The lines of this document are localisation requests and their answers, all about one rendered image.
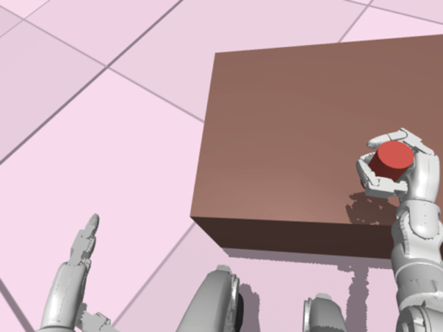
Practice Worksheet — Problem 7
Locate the left robot hand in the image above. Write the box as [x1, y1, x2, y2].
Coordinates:
[40, 214, 120, 332]

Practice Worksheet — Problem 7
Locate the right robot arm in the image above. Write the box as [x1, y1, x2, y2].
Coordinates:
[391, 199, 443, 332]

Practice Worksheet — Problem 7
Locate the right robot hand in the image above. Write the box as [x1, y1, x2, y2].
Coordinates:
[356, 128, 440, 204]

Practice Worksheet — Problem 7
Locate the can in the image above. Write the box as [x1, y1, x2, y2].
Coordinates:
[361, 140, 414, 189]

